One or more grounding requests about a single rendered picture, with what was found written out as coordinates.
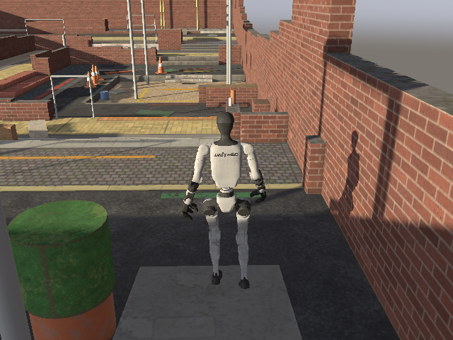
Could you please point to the left robot upper arm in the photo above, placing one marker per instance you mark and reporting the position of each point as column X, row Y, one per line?
column 203, row 150

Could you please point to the robot right forearm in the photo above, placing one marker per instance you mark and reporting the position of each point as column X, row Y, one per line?
column 260, row 183

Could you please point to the robot left hand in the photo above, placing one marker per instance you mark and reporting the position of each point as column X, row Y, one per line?
column 186, row 209

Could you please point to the robot right hand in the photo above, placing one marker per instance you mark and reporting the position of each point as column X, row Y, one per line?
column 256, row 192

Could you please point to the right robot upper arm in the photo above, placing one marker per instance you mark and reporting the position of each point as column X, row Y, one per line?
column 247, row 148

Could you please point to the right robot shin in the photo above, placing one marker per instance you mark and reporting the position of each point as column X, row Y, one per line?
column 243, row 257

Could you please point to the robot right thigh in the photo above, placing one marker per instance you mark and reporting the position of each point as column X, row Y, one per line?
column 243, row 208

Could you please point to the robot left forearm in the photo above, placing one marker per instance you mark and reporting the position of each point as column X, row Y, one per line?
column 190, row 193

